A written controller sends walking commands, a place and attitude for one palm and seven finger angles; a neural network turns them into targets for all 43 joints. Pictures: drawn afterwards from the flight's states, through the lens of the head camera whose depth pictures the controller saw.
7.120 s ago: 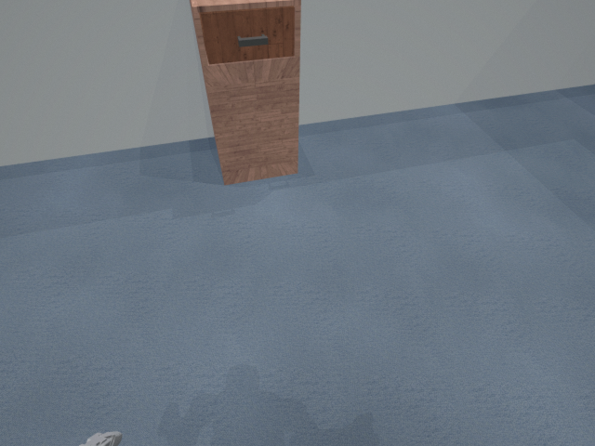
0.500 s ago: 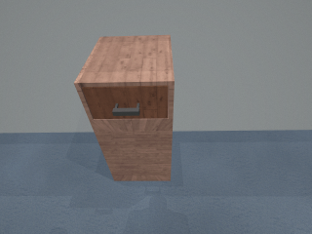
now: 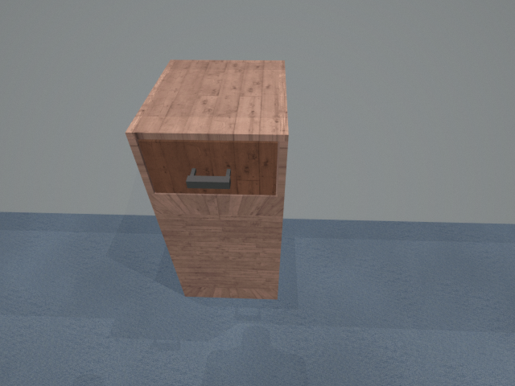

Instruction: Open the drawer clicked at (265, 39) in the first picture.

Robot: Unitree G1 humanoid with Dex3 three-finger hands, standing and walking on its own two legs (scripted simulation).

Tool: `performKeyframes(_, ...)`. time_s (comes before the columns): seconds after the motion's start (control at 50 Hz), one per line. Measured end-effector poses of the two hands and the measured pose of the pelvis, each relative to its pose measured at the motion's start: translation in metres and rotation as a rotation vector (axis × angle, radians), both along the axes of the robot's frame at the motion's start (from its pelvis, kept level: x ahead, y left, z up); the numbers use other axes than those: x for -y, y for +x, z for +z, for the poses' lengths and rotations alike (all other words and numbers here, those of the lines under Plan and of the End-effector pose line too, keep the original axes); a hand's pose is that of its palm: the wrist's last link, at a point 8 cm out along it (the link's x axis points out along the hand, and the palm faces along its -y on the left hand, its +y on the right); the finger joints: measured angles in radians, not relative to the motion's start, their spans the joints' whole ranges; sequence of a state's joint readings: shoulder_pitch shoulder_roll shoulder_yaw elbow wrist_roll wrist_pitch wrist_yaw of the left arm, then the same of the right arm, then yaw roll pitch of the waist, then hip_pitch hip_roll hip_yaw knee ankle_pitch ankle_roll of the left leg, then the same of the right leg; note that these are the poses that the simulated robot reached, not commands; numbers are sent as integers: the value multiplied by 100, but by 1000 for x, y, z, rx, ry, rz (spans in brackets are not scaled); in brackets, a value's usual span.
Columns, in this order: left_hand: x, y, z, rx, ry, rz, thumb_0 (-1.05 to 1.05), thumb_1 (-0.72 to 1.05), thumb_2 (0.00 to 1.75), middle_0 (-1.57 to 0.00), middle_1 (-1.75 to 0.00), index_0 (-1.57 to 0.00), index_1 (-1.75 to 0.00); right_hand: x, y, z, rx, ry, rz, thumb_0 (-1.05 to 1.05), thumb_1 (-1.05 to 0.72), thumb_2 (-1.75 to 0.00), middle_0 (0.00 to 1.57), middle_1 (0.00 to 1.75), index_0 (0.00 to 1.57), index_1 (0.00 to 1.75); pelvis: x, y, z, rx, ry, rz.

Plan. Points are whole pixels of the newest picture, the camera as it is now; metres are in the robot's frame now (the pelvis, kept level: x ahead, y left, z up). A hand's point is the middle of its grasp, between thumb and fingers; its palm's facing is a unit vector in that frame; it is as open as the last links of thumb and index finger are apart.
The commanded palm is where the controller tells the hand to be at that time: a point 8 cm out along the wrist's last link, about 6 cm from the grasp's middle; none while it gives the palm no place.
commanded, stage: look again from close up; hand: left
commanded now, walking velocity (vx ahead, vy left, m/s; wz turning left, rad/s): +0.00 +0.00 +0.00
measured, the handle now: (209, 177) +0.62 +0.16 -0.05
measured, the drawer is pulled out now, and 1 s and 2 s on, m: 0.00 0.00 0.00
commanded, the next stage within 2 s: shuffle to correct the standing spot in 0.22 s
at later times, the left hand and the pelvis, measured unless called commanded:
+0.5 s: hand out of the picture -0.01 +0.15 -0.17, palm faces +0.08 -0.99 -0.14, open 7.3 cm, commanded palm none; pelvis +0.00 -0.01 +0.00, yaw +0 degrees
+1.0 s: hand out of the picture +0.00 +0.10 -0.16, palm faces +0.15 -0.98 -0.13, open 7.4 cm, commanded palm none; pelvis +0.09 -0.04 +0.01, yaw +1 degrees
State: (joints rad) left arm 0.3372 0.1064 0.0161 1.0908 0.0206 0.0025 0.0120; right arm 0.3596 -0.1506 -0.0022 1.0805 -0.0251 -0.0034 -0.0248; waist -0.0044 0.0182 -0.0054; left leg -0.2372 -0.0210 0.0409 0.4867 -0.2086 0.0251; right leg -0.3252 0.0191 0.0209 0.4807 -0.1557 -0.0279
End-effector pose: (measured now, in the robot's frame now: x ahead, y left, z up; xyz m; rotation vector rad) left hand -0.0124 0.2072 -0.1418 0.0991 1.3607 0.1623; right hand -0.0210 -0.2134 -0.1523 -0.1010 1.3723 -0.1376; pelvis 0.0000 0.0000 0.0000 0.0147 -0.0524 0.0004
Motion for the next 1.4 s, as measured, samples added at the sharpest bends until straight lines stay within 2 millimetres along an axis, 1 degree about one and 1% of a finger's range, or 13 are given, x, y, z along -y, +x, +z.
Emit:
performKeyframes(0.26, 8, -8, -2, -19, -14, 19, 0, 91, 89, -20, -30, -20, -30, 4, -6, 2, -26, -5, 4, 1, -91, -90, 20, 30, 20, 30, 5, -1, 0, -8, 0, 12)
performKeyframes(0.44, 11, -6, 0, -18, -24, 25, 0, 91, 89, -20, -30, -20, -30, 4, -9, 7, -43, -3, 4, 1, -91, -90, 20, 30, 20, 30, 7, 2, 4, -19, -3, 16)
performKeyframes(0.54, 13, -8, 3, -29, -17, 38, 0, 91, 89, -20, -30, -20, -30, 13, -4, 5, -42, -3, -14, 1, -90, -90, 20, 30, 20, 30, 14, 5, 4, -24, 1, 4)
performKeyframes(0.6, 18, -13, 5, -24, 5, 63, 0, 91, 89, -20, -30, -20, -30, 26, 13, -2, -25, -4, 4, 1, -90, -90, 20, 30, 20, 30, 22, 12, 1, -27, 3, 11)
performKeyframes(0.68, 32, -30, 0, -54, 29, 98, 0, 91, 89, -20, -30, -20, -30, 44, 46, -10, 23, -8, 41, 1, -90, -90, 20, 30, 20, 30, 35, 15, -8, -35, 6, 21)
performKeyframes(0.76, 49, -44, 12, -120, 8, 126, 0, 91, 89, -20, -30, -20, -30, 53, 85, 6, 91, -6, 59, 1, -91, -90, 20, 30, 20, 30, 40, 29, 4, -46, 3, 27)
performKeyframes(0.84, 63, -40, 19, -170, -28, 112, 0, 91, 89, -20, -30, -20, -30, 56, 122, 20, 154, -8, 52, 1, -91, -90, 20, 30, 20, 30, 44, 45, 12, -65, 13, 19)
performKeyframes(0.96, 65, -10, 17, -171, -52, 112, 0, 91, 89, -20, -30, -20, -30, 45, 170, 24, 176, -3, 85, 1, -91, -90, 20, 30, 19, 30, 42, 74, 12, -79, 8, 12)
performKeyframes(1.06, 53, 25, 3, -160, -55, 106, 0, 91, 89, -20, -30, -20, -30, 27, 211, 19, 216, -3, 110, 1, -91, -90, 20, 30, 19, 30, 34, 105, 2, -65, -2, 0)
performKeyframes(1.1, 46, 43, -6, -162, -50, 81, 0, 91, 89, -20, -30, -20, -30, 23, 221, 14, 240, -12, 96, 1, -91, -90, 20, 30, 20, 30, 31, 116, -5, -56, 5, -11)
performKeyframes(1.14, 40, 65, -9, -150, -31, 52, 0, 91, 89, -20, -30, -20, -30, 20, 223, 14, 239, -13, 74, 1, -91, -90, 20, 30, 20, 30, 31, 123, -5, -45, 25, -30)
performKeyframes(1.24, 32, 130, -4, -44, 11, -2, 0, 91, 89, -20, -30, -20, -30, 34, 224, 10, 207, -36, 36, -2, -94, -90, 20, 30, 20, 30, 33, 132, -2, -39, 33, -34)
performKeyframes(1.4, 24, 183, 9, 39, 84, -57, 1, 93, 89, -20, -30, -20, -30, 65, 204, 4, 88, -37, 4, -1, -93, -90, 20, 30, 20, 30, 52, 140, 0, -61, 15, -23)
